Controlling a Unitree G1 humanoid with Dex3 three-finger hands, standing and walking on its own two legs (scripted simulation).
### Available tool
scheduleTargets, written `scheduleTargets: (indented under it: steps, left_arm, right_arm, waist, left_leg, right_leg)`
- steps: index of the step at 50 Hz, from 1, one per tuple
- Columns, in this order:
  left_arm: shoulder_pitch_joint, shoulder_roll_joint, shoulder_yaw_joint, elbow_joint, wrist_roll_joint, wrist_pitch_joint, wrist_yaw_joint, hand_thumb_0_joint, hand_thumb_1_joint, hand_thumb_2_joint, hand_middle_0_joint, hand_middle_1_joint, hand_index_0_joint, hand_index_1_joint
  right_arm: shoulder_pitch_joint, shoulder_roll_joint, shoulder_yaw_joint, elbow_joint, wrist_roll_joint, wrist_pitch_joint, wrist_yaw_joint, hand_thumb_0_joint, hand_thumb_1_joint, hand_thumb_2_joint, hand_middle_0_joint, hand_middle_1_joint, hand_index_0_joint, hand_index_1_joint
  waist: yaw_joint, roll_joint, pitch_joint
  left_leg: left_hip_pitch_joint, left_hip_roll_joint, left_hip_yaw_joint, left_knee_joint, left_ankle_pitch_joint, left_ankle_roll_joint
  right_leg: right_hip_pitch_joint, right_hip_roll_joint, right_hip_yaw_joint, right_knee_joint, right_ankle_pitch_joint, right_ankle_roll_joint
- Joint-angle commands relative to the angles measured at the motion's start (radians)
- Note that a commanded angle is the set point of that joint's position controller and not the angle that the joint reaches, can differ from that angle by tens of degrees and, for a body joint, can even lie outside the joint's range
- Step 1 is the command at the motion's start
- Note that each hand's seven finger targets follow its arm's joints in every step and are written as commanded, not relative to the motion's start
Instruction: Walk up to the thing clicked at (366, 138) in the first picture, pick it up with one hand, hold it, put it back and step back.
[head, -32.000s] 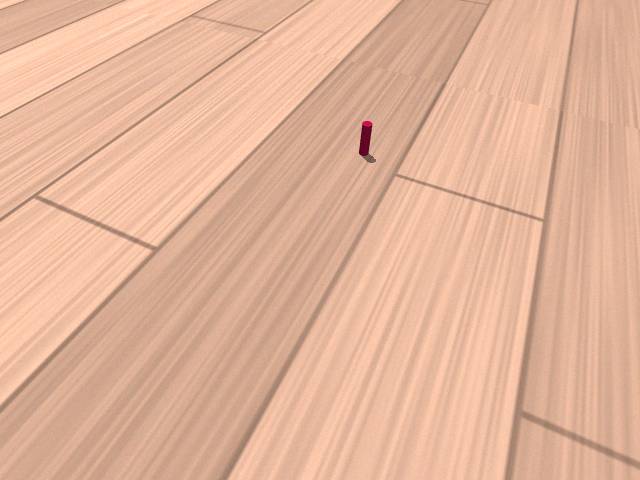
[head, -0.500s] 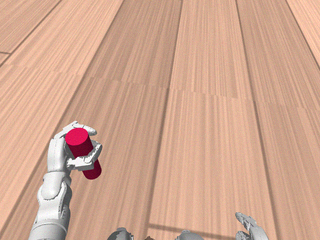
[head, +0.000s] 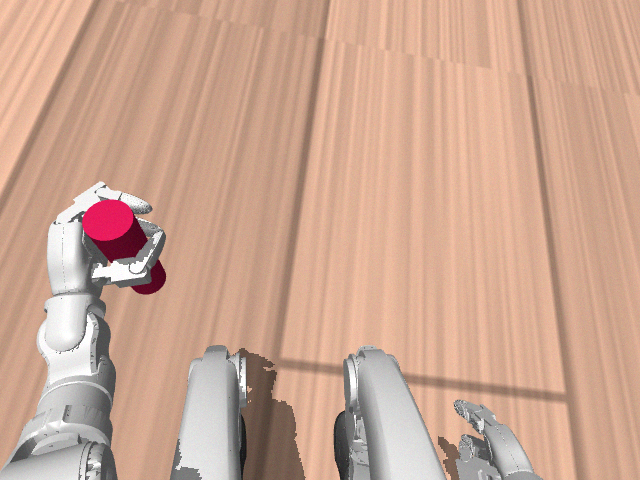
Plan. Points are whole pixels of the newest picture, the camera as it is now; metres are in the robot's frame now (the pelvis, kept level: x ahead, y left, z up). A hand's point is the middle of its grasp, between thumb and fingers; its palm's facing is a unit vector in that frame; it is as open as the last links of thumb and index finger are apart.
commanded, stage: crouch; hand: left
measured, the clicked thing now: (131, 253) +0.40 +0.22 -0.06
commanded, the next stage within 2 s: lower in 1.02 s
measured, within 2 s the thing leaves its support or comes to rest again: neither
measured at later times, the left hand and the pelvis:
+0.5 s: hand (167, 275) +0.42 +0.21 -0.21, palm faces +0.13 -0.99 -0.02, open 6.7 cm; pelvis -0.03 +0.00 -0.16, yaw -3 degrees
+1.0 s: hand (175, 282) +0.42 +0.22 -0.28, palm faces +0.13 -0.99 -0.01, open 6.7 cm; pelvis -0.03 +0.00 -0.21, yaw -7 degrees
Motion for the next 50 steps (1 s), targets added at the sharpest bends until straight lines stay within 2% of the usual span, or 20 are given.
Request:
scheduleTargets:
  steps: [1, 4, 6, 7, 8, 13, 14, 17, 19, 20, 21, 22, 24, 28, 32, 36, 37, 42, 45, 50]
  left_arm:
    - [-0.349, 0.19, 0.049, -0.149, -0.01, -0.096, -0.003, 0.0, 0.528, 1.198, -1.238, -1.313, -1.255, -1.296]
    - [-0.345, 0.197, 0.052, -0.108, 0.003, -0.105, -0.006, 0.0, 0.531, 1.188, -1.248, -1.309, -1.264, -1.292]
    - [-0.373, 0.254, 0.099, -0.112, 0.009, -0.116, 0.0, 0.0, 0.546, 1.204, -1.257, -1.32, -1.27, -1.306]
    - [-0.386, 0.233, 0.084, -0.115, 0.01, -0.119, 0.0, 0.0, 0.546, 1.202, -1.266, -1.322, -1.281, -1.307]
    - [-0.408, 0.254, 0.105, -0.131, 0.007, -0.125, 0.002, 0.0, 0.534, 1.218, -1.278, -1.342, -1.291, -1.329]
    - [-0.449, 0.268, 0.099, -0.122, 0.03, -0.128, 0.007, 0.0, 0.55, 1.229, -1.269, -1.34, -1.278, -1.331]
    - [-0.44, 0.284, 0.117, -0.108, 0.031, -0.126, 0.011, 0.0, 0.546, 1.214, -1.258, -1.325, -1.267, -1.316]
    - [-0.471, 0.297, 0.118, -0.094, 0.031, -0.12, 0.013, 0.0, 0.565, 1.208, -1.246, -1.312, -1.256, -1.301]
    - [-0.494, 0.314, 0.116, -0.106, 0.03, -0.119, 0.013, 0.0, 0.587, 1.2, -1.231, -1.291, -1.238, -1.283]
    - [-0.486, 0.348, 0.152, -0.097, 0.028, -0.118, 0.014, 0.0, 0.604, 1.204, -1.233, -1.297, -1.244, -1.286]
    - [-0.458, 0.327, 0.136, -0.078, 0.028, -0.112, 0.014, 0.0, 0.599, 1.197, -1.22, -1.283, -1.23, -1.272]
    - [-0.474, 0.309, 0.12, -0.081, 0.027, -0.112, 0.009, 0.0, 0.598, 1.205, -1.219, -1.293, -1.231, -1.281]
    - [-0.446, 0.341, 0.15, -0.075, 0.023, -0.11, 0.011, 0.0, 0.58, 1.191, -1.231, -1.294, -1.244, -1.28]
    - [-0.435, 0.338, 0.144, -0.052, 0.017, -0.105, 0.001, 0.0, 0.59, 1.178, -1.223, -1.276, -1.238, -1.26]
    - [-0.435, 0.387, 0.172, -0.066, 0.016, -0.113, 0.001, 0.0, 0.581, 1.173, -1.22, -1.281, -1.24, -1.26]
    - [-0.413, 0.378, 0.173, -0.064, 0.012, -0.116, 0.002, 0.0, 0.556, 1.177, -1.233, -1.293, -1.253, -1.273]
    - [-0.434, 0.375, 0.156, -0.075, 0.012, -0.118, 0.002, 0.0, 0.547, 1.178, -1.226, -1.29, -1.246, -1.27]
    - [-0.411, 0.415, 0.186, -0.096, 0.007, -0.13, 0.002, 0.0, 0.576, 1.196, -1.235, -1.302, -1.255, -1.283]
    - [-0.41, 0.405, 0.174, -0.076, 0.01, -0.128, 0.004, 0.0, 0.565, 1.199, -1.24, -1.311, -1.26, -1.292]
    - [-0.373, 0.416, 0.181, -0.089, 0.002, -0.132, 0.006, 0.0, 0.566, 1.194, -1.245, -1.314, -1.268, -1.292]
  right_arm:
    - [0.105, -0.188, -0.06, -0.059, -0.016, -0.029, -0.002, 0.0, -0.888, -0.898, 0.2, 0.3, 0.2, 0.3]
    - [0.093, -0.194, -0.054, -0.055, -0.025, -0.029, 0.006, 0.0, -0.892, -0.9, 0.2, 0.3, 0.2, 0.3]
    - [0.085, -0.196, -0.05, -0.049, -0.031, -0.025, 0.01, 0.0, -0.894, -0.901, 0.2, 0.3, 0.2, 0.3]
    - [0.081, -0.195, -0.048, -0.048, -0.034, -0.025, 0.013, 0.0, -0.895, -0.901, 0.2, 0.3, 0.2, 0.3]
    - [0.083, -0.201, -0.046, -0.048, -0.036, -0.023, 0.015, 0.0, -0.897, -0.902, 0.2, 0.3, 0.2, 0.3]
    - [0.082, -0.214, -0.045, -0.029, -0.044, -0.011, 0.018, 0.0, -0.902, -0.906, 0.2, 0.3, 0.2, 0.3]
    - [0.079, -0.217, -0.044, -0.028, -0.044, -0.008, 0.018, 0.0, -0.901, -0.906, 0.2, 0.3, 0.2, 0.3]
    - [0.08, -0.229, -0.039, -0.024, -0.047, -0.002, 0.017, 0.0, -0.898, -0.904, 0.2, 0.3, 0.2, 0.3]
    - [0.069, -0.233, -0.033, -0.022, -0.049, 0.001, 0.014, 0.0, -0.892, -0.903, 0.2, 0.3, 0.2, 0.3]
    - [0.077, -0.242, -0.03, -0.022, -0.049, 0.006, 0.014, 0.0, -0.889, -0.902, 0.2, 0.3, 0.2, 0.3]
    - [0.062, -0.24, -0.027, -0.021, -0.049, 0.008, 0.014, 0.0, -0.885, -0.901, 0.2, 0.3, 0.2, 0.3]
    - [0.072, -0.245, -0.023, -0.02, -0.053, 0.01, 0.015, 0.0, -0.885, -0.901, 0.2, 0.3, 0.2, 0.3]
    - [0.068, -0.25, -0.014, -0.023, -0.055, 0.013, 0.015, 0.0, -0.886, -0.9, 0.2, 0.3, 0.2, 0.3]
    - [0.06, -0.26, -0.002, -0.018, -0.06, 0.022, 0.017, 0.0, -0.887, -0.9, 0.201, 0.3, 0.2, 0.3]
    - [0.059, -0.272, 0.014, -0.017, -0.069, 0.03, 0.02, 0.0, -0.887, -0.899, 0.201, 0.3, 0.2, 0.3]
    - [0.045, -0.283, 0.024, -0.025, -0.079, 0.039, 0.025, 0.0, -0.893, -0.901, 0.201, 0.3, 0.2, 0.3]
    - [0.037, -0.286, 0.027, -0.022, -0.081, 0.04, 0.025, 0.0, -0.891, -0.9, 0.201, 0.3, 0.2, 0.3]
    - [0.036, -0.306, 0.042, -0.021, -0.095, 0.047, 0.032, 0.0, -0.892, -0.901, 0.201, 0.3, 0.2, 0.3]
    - [0.025, -0.309, 0.047, -0.025, -0.099, 0.055, 0.035, 0.0, -0.894, -0.901, 0.201, 0.3, 0.2, 0.3]
    - [0.012, -0.318, 0.058, -0.026, -0.107, 0.06, 0.039, 0.0, -0.895, -0.901, 0.201, 0.3, 0.2, 0.3]
  waist:
    - [-0.025, 0.068, -0.568]
    - [-0.014, 0.097, -0.57]
    - [0.002, 0.098, -0.598]
    - [-0.006, 0.117, -0.6]
    - [-0.011, 0.123, -0.612]
    - [-0.021, 0.173, -0.609]
    - [-0.015, 0.159, -0.602]
    - [-0.039, 0.157, -0.584]
    - [-0.041, 0.164, -0.561]
    - [-0.039, 0.153, -0.572]
    - [-0.032, 0.156, -0.538]
    - [-0.053, 0.158, -0.541]
    - [-0.041, 0.14, -0.551]
    - [-0.051, 0.156, -0.514]
    - [-0.058, 0.159, -0.488]
    - [-0.062, 0.168, -0.486]
    - [-0.077, 0.176, -0.461]
    - [-0.072, 0.218, -0.483]
    - [-0.087, 0.197, -0.443]
    - [-0.073, 0.218, -0.457]
  left_leg:
    - [0.317, -0.02, 0.019, -0.091, 0.203, 0.045]
    - [0.275, -0.022, 0.021, -0.042, 0.166, 0.039]
    - [0.231, -0.02, 0.03, 0.011, 0.167, 0.04]
    - [0.213, -0.021, 0.032, 0.029, 0.158, 0.038]
    - [0.195, -0.022, 0.03, 0.047, 0.157, 0.038]
    - [0.154, -0.02, 0.031, 0.104, 0.119, 0.03]
    - [0.127, -0.021, 0.038, 0.121, 0.096, 0.032]
    - [0.071, -0.021, 0.038, 0.168, 0.066, 0.033]
    - [0.035, -0.021, 0.041, 0.191, 0.028, 0.032]
    - [0.03, -0.021, 0.033, 0.203, 0.03, 0.033]
    - [0.013, -0.021, 0.035, 0.203, 0.016, 0.031]
    - [0.003, -0.02, 0.032, 0.225, 0.027, 0.032]
    - [-0.026, -0.022, 0.03, 0.25, 0.05, 0.033]
    - [-0.051, -0.018, 0.022, 0.297, 0.066, 0.031]
    - [-0.098, -0.017, 0.015, 0.332, 0.06, 0.033]
    - [-0.091, -0.012, 0.002, 0.355, 0.075, 0.029]
    - [-0.113, -0.011, 0.001, 0.363, 0.056, 0.03]
    - [-0.087, -0.006, -0.015, 0.389, 0.1, 0.022]
    - [-0.131, -0.006, -0.02, 0.399, 0.068, 0.025]
    - [-0.108, -0.004, -0.026, 0.422, 0.108, 0.021]
  right_leg:
    - [0.163, 0.022, 0.007, -0.147, 0.226, -0.043]
    - [0.076, 0.028, -0.019, -0.067, 0.184, -0.052]
    - [0.062, 0.03, -0.016, -0.028, 0.184, -0.05]
    - [0.043, 0.03, -0.019, -0.003, 0.179, -0.052]
    - [0.033, 0.031, -0.026, 0.024, 0.183, -0.053]
    - [-0.06, 0.037, -0.054, 0.114, 0.156, -0.059]
    - [-0.064, 0.038, -0.055, 0.121, 0.138, -0.058]
    - [-0.095, 0.038, -0.063, 0.16, 0.123, -0.054]
    - [-0.118, 0.04, -0.067, 0.176, 0.094, -0.053]
    - [-0.121, 0.039, -0.075, 0.19, 0.099, -0.051]
    - [-0.144, 0.042, -0.08, 0.202, 0.081, -0.053]
    - [-0.136, 0.041, -0.082, 0.213, 0.1, -0.051]
    - [-0.124, 0.043, -0.086, 0.233, 0.12, -0.049]
    - [-0.169, 0.05, -0.094, 0.274, 0.137, -0.05]
    - [-0.158, 0.053, -0.101, 0.296, 0.141, -0.045]
    - [-0.174, 0.06, -0.115, 0.322, 0.156, -0.046]
    - [-0.186, 0.059, -0.117, 0.328, 0.146, -0.045]
    - [-0.173, 0.063, -0.132, 0.367, 0.185, -0.045]
    - [-0.189, 0.064, -0.137, 0.366, 0.164, -0.042]
    - [-0.189, 0.07, -0.144, 0.387, 0.197, -0.044]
